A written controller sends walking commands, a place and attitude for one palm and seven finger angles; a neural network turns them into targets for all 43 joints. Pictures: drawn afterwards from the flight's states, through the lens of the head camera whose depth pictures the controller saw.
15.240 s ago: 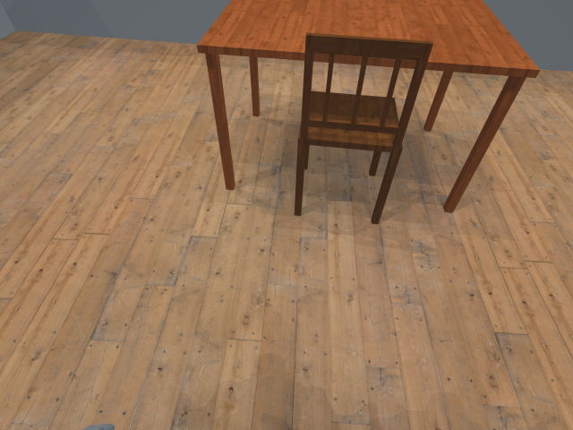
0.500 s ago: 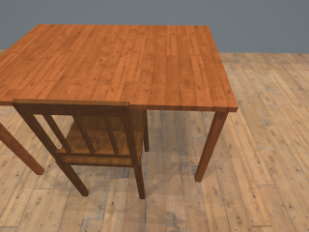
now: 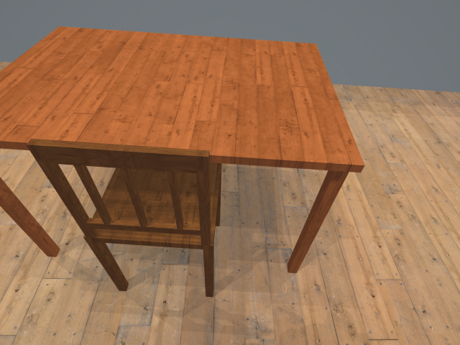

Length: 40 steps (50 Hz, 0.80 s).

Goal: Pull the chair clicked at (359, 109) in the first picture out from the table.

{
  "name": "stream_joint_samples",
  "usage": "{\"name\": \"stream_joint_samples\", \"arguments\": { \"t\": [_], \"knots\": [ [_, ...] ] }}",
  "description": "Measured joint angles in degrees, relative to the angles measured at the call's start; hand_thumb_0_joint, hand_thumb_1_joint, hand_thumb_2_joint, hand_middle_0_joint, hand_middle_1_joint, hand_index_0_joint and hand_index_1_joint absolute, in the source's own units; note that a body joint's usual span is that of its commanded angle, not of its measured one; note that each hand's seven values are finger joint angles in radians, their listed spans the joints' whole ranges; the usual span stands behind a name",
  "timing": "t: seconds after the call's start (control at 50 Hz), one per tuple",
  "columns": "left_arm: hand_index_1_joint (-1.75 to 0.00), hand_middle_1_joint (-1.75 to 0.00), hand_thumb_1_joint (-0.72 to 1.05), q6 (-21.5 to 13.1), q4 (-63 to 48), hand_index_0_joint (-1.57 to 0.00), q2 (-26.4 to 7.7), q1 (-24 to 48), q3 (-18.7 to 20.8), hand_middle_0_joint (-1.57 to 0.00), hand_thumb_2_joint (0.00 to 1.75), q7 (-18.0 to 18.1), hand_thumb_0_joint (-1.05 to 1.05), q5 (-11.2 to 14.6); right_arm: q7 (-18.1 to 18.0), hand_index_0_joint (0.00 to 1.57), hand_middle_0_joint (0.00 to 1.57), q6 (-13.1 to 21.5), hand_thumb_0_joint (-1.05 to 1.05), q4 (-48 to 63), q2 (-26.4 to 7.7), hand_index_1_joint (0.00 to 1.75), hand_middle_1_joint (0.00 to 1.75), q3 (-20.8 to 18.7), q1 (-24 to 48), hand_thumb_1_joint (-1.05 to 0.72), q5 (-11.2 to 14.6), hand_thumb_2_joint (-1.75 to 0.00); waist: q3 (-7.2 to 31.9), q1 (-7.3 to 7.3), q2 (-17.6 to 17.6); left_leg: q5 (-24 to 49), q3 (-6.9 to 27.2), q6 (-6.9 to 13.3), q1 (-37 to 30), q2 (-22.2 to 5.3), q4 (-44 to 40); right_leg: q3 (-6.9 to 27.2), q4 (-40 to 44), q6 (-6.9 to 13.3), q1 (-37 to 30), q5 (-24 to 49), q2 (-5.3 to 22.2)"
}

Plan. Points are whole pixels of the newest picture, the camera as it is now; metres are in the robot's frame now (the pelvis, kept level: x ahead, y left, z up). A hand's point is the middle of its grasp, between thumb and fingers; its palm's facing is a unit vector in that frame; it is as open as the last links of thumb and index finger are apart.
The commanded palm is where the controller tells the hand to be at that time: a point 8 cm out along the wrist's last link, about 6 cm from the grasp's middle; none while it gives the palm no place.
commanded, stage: come to a stop and stand still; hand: left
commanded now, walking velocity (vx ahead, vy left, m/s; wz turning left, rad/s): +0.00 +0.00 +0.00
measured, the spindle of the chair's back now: (135, 198) +0.48 +0.27 -0.11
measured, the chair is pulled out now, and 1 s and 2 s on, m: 0.00 0.00 0.00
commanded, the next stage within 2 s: look again from close up in 0.34 s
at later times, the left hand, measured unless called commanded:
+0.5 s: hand out of the picture -0.04 +0.19 -0.18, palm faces +0.02 -0.99 -0.15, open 7.4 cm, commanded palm none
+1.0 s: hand out of the picture -0.04 +0.20 -0.18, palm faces +0.00 -0.99 -0.14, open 7.4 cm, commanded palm none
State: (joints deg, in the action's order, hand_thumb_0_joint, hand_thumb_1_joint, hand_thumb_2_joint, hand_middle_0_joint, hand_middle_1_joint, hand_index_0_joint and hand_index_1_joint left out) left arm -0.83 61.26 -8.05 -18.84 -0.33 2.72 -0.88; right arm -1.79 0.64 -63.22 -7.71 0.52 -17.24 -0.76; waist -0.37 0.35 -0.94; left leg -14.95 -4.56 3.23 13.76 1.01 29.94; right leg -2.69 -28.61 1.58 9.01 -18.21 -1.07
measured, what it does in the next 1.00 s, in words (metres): stands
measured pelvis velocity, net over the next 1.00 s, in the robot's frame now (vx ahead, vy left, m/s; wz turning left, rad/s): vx -0.02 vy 0.04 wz -0.01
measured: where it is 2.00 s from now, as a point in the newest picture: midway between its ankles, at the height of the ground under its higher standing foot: outside the picture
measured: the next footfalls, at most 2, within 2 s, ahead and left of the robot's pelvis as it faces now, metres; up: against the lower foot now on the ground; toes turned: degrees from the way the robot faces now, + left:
none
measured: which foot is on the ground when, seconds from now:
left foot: down 0.00-1.00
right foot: down 0.00-1.00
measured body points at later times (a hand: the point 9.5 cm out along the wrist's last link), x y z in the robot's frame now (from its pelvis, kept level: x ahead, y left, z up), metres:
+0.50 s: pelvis -0.01 +0.03 +0.00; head -0.01 +0.05 +0.45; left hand -0.04 +0.24 -0.16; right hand +0.00 -0.20 -0.15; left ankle +0.02 +0.08 -0.74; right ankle -0.03 -0.10 -0.74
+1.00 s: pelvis -0.02 +0.04 +0.01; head -0.01 +0.06 +0.46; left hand -0.04 +0.25 -0.16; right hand -0.02 -0.18 -0.15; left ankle +0.02 +0.08 -0.74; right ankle -0.03 -0.10 -0.74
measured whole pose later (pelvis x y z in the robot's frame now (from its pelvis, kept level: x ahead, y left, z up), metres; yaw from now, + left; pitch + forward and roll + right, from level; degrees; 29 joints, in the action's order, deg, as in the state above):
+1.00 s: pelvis -0.02 +0.04 +0.01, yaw -1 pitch -1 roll -1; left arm -0.3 62.6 -8.4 -20.2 -0.9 2.4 -1.1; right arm -1.2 0.9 -65.3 -7.4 0.6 -16.3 -0.3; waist -0.8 0.1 -2.3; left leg -9.8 -6.5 6.6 12.0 4.3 22.2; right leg -0.8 -24.2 -1.7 9.0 -14.1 2.0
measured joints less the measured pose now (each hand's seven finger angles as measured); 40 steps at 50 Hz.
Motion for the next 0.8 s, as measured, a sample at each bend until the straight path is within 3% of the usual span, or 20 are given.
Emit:
{"name": "stream_joint_samples", "arguments": {
  "t": [0.32, 0.8],
  "knots": [
    [-0.30, -0.29, 0.91, 0.54, 0.28, -0.20, -0.94, -0.62, -0.41, -0.20, 0.89, -0.53, 0.01, -0.09, 0.54, 0.20, 0.20, 0.09, 0.01, 0.12, -1.19, 0.30, 0.30, 0.29, 2.12, -0.92, 0.19, -0.90, -0.47, -0.48, -0.77, 2.98, -0.61, 1.67, -0.83, 1.75, -4.27, 0.52, 2.69, -1.70, -0.11, 2.38, 1.63],
    [-0.30, -0.29, 0.91, 0.48, 1.39, -0.20, -0.41, -1.46, -0.74, -0.20, 0.89, -0.39, 0.01, -0.16, 0.61, 0.20, 0.20, 0.18, 0.01, -1.81, -0.22, 0.30, 0.30, 0.24, 1.55, -0.91, 0.43, -0.90, -0.61, -0.43, -1.35, 4.61, -1.56, 3.06, -1.55, 2.89, -6.88, 1.45, 4.28, -3.06, -0.17, 3.87, 2.72]
  ]
}}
